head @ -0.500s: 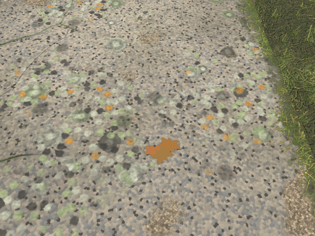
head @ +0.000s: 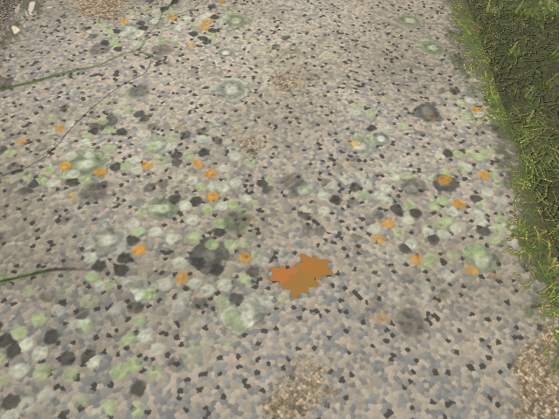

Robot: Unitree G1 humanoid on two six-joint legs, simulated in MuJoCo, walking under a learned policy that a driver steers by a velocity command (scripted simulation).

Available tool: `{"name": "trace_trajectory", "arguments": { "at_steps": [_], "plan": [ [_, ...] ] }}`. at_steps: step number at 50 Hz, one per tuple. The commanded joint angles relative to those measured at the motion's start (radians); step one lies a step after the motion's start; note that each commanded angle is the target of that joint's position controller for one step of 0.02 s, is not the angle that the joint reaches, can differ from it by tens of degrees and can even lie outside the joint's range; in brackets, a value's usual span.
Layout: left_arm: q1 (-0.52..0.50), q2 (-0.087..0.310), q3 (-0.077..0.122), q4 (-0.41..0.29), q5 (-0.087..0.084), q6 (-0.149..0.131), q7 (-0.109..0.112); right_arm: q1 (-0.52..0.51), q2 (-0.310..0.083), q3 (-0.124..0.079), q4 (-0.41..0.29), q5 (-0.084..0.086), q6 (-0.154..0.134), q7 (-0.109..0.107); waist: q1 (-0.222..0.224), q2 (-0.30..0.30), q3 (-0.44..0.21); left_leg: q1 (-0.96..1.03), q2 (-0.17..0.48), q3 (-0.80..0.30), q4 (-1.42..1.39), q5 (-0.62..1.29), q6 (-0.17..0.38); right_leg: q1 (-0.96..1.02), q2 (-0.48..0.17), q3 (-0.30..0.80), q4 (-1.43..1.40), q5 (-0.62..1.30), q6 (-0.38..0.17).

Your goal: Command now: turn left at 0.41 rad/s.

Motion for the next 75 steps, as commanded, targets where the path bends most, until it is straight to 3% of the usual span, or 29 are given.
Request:
{"name": "trace_trajectory", "arguments": {
  "at_steps": [1,2,3,5,7,19,23,24,25,26,28,31,34,39,42,45,47,51,53,54,55,56,57,59,62,66,71,73,75],
  "plan": [
    [0.013,0.118,0.046,-0.045,0.003,-0.006,0.009,0.062,-0.184,-0.047,-0.066,-0.015,-0.017,-0.004,0.017,0.125,-0.100,0.142,0.135,-0.253,-0.286,0.420,0.119,-0.074,-0.111,0.042,0.179,0.124,-0.028],
    [-0.091,0.086,0.033,-0.108,0.024,-0.012,0.016,0.071,-0.272,-0.065,-0.078,-0.028,-0.028,-0.003,-0.013,0.323,-0.058,0.175,0.340,-0.574,-0.343,0.631,0.317,-0.316,0.069,0.022,0.360,-0.315,0.049],
    [-0.120,0.111,0.041,-0.112,0.018,-0.017,0.020,0.080,-0.238,-0.055,-0.092,-0.054,-0.050,0.000,-0.042,0.216,-0.094,0.184,0.365,-0.603,-0.362,0.600,0.393,-0.358,0.054,0.144,0.549,-0.410,0.052],
    [-0.059,0.141,0.059,-0.068,0.003,-0.014,0.017,-0.014,-0.196,-0.048,-0.107,-0.028,-0.068,-0.007,0.014,0.093,-0.073,0.179,0.255,-0.436,-0.332,0.487,0.294,-0.376,0.013,0.178,0.603,-0.252,0.048],
    [-0.041,0.142,0.064,-0.051,0.009,-0.013,0.018,-0.047,-0.156,-0.033,-0.121,-0.002,-0.060,-0.022,0.026,0.093,-0.079,0.182,0.200,-0.378,-0.325,0.508,0.250,-0.356,0.007,0.178,0.578,-0.137,0.073],
    [-0.012,0.126,0.049,-0.037,-0.011,-0.046,-0.010,-0.044,-0.170,-0.037,-0.152,-0.019,-0.016,-0.026,-0.018,0.175,-0.096,0.112,0.155,-0.418,-0.282,0.408,0.255,-0.125,0.028,0.140,0.159,-0.074,0.099],
    [0.065,0.109,0.042,-0.009,-0.005,-0.066,-0.028,-0.097,-0.134,-0.017,-0.147,-0.002,-0.010,-0.025,0.038,0.150,-0.102,0.080,0.119,-0.435,-0.214,0.434,0.204,0.043,0.030,0.116,-0.164,0.126,0.055],
    [0.074,0.128,0.042,-0.009,0.009,-0.071,-0.028,-0.068,-0.110,-0.008,-0.139,-0.009,-0.016,-0.026,0.033,0.113,-0.109,0.038,0.087,-0.424,-0.198,0.343,0.154,0.127,-0.021,0.164,-0.222,0.256,0.032],
    [0.086,0.187,0.048,-0.022,0.028,-0.073,-0.023,-0.028,-0.069,0.005,-0.136,-0.036,-0.024,-0.025,0.003,-0.042,-0.142,-0.017,0.002,-0.330,-0.067,0.165,0.091,0.204,-0.180,0.321,-0.238,0.457,-0.020],
    [0.037,0.201,0.043,-0.014,0.041,-0.072,-0.027,0.003,-0.069,0.002,-0.140,-0.030,-0.028,-0.024,-0.053,-0.180,-0.104,-0.060,-0.086,-0.226,-0.043,-0.090,0.039,0.124,-0.272,0.420,-0.219,0.530,-0.161],
    [-0.013,0.123,0.018,-0.020,0.029,-0.081,-0.033,-0.044,-0.126,-0.013,-0.128,-0.034,-0.027,-0.031,-0.017,-0.164,-0.086,-0.016,-0.042,-0.185,-0.016,-0.085,-0.011,0.074,-0.244,0.407,-0.242,0.374,-0.201],
    [0.007,0.139,0.013,0.004,0.012,-0.085,-0.030,-0.065,-0.082,-0.004,-0.117,-0.037,-0.016,-0.029,-0.006,-0.151,-0.091,0.066,-0.014,-0.185,-0.181,0.153,-0.016,0.079,-0.158,0.313,-0.203,0.312,-0.110],
    [0.049,0.138,0.005,0.016,0.019,-0.088,-0.033,-0.055,-0.104,-0.008,-0.098,-0.029,-0.015,-0.020,0.020,-0.058,-0.086,0.090,-0.015,-0.192,-0.175,0.250,0.032,0.057,-0.071,0.221,-0.184,0.158,-0.037],
    [0.052,0.118,-0.005,0.029,0.011,-0.080,-0.028,-0.047,-0.080,-0.002,-0.064,-0.033,-0.029,-0.022,0.031,0.022,-0.076,0.072,-0.005,-0.210,-0.203,0.305,0.035,0.080,-0.041,0.178,-0.130,0.202,-0.031],
    [0.053,0.111,-0.009,0.043,0.012,-0.073,-0.027,-0.038,-0.075,0.000,-0.046,-0.031,-0.032,-0.026,0.033,0.032,-0.067,0.063,-0.006,-0.212,-0.208,0.293,0.033,0.084,-0.031,0.168,-0.124,0.193,-0.027],
    [0.064,0.126,-0.005,0.060,0.003,-0.063,-0.024,-0.004,-0.071,0.000,-0.023,-0.022,-0.033,-0.032,0.035,0.003,-0.033,-0.001,-0.055,-0.168,-0.182,-0.106,0.056,0.045,-0.009,0.175,-0.146,-0.220,-0.057],
    [0.086,0.139,-0.003,0.064,-0.007,-0.069,-0.020,-0.009,-0.062,0.003,-0.036,-0.015,-0.053,-0.032,0.043,-0.042,0.056,-0.112,-0.060,-0.152,-0.137,-0.249,0.073,-0.003,-0.065,0.276,-0.205,-0.433,-0.113],
    [0.148,0.192,0.013,0.088,-0.016,-0.092,-0.022,-0.027,-0.031,0.008,-0.060,0.003,-0.118,-0.013,0.041,-0.150,0.088,-0.155,-0.040,-0.063,-0.007,-0.084,0.080,0.016,-0.258,0.545,-0.339,-0.474,-0.227],
    [0.062,0.172,0.005,0.060,-0.019,-0.088,-0.028,0.079,-0.035,0.001,-0.019,0.004,-0.133,-0.003,-0.026,-0.137,0.057,0.081,-0.038,-0.068,-0.157,-0.029,0.108,-0.108,-0.181,0.413,-0.280,-0.326,-0.171],
    [-0.014,0.122,-0.009,0.026,-0.017,-0.091,-0.029,0.175,-0.073,-0.013,0.018,0.002,-0.139,0.001,-0.069,-0.057,0.047,0.175,0.006,-0.180,-0.238,-0.043,0.135,-0.176,-0.084,0.279,-0.142,-0.194,-0.109],
    [-0.041,0.067,-0.022,-0.009,-0.009,-0.110,-0.030,0.274,-0.160,-0.039,0.053,0.004,-0.143,0.005,-0.078,0.176,0.023,0.331,0.141,-0.451,-0.348,-0.056,0.206,-0.332,0.053,0.095,0.158,-0.086,-0.030],
    [-0.040,0.112,-0.013,-0.027,-0.012,-0.133,-0.027,0.322,-0.194,-0.048,0.046,-0.004,-0.147,0.014,-0.106,0.272,0.011,0.443,0.303,-0.716,-0.423,0.095,0.308,-0.512,0.072,0.120,0.386,-0.239,-0.007],
    [-0.003,0.147,0.001,-0.014,-0.029,-0.143,-0.032,0.298,-0.141,-0.032,0.040,-0.016,-0.151,0.015,-0.068,0.166,0.015,0.478,0.323,-0.690,-0.394,0.185,0.325,-0.596,0.029,0.170,0.525,-0.281,-0.023],
    [0.006,0.122,-0.005,-0.005,-0.036,-0.149,-0.047,0.270,-0.097,-0.020,0.029,-0.019,-0.148,0.013,-0.045,0.080,0.013,0.519,0.286,-0.537,-0.397,0.267,0.286,-0.688,-0.035,0.159,0.587,-0.148,-0.054],
    [-0.024,0.078,-0.014,-0.008,-0.031,-0.137,-0.079,0.254,-0.042,0.001,0.033,-0.023,-0.124,0.005,-0.040,0.107,0.019,0.446,0.208,-0.304,-0.453,0.458,0.214,-0.634,-0.069,0.111,0.496,0.011,-0.044],
    [-0.134,0.020,-0.041,-0.061,-0.019,-0.131,-0.100,0.222,-0.087,-0.003,0.023,-0.022,-0.123,-0.016,-0.054,0.088,0.057,0.230,0.141,-0.113,-0.542,0.414,0.191,-0.431,-0.036,0.044,0.197,0.246,-0.002],
    [-0.176,0.083,-0.023,-0.105,-0.025,-0.127,-0.105,0.232,-0.130,-0.018,0.041,-0.010,-0.133,-0.017,-0.027,0.107,0.068,0.289,0.205,-0.034,-0.519,0.600,0.165,-0.313,0.009,0.038,0.023,0.305,-0.061],
    [-0.100,0.121,-0.001,-0.099,-0.020,-0.122,-0.104,0.217,-0.151,-0.025,0.033,-0.016,-0.119,-0.023,0.028,0.133,-0.019,0.360,0.210,0.006,-0.354,0.977,0.134,-0.209,0.062,0.002,0.033,0.240,-0.104],
    [0.170,0.197,0.048,-0.031,-0.026,-0.107,-0.089,0.205,-0.156,-0.025,0.010,-0.026,-0.098,-0.037,0.164,0.114,-0.176,0.229,0.168,0.059,0.041,1.101,0.082,0.159,0.107,0.009,0.017,0.226,-0.158]
  ]
}}
Keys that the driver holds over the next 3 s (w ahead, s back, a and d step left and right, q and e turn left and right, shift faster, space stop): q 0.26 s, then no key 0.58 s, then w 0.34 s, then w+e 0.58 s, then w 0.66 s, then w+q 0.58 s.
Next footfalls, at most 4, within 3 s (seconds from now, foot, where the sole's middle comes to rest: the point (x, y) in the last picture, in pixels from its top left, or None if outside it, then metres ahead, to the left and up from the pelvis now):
0.48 right None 0.07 -0.13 -0.77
1.50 right None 0.42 -0.04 -0.77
2.00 left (208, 337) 0.68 0.17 -0.77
2.52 right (311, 255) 0.94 -0.11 -0.77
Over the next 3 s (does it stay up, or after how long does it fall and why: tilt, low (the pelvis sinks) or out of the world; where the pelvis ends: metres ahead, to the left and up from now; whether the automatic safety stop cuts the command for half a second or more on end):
stays up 1.03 0.00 0.00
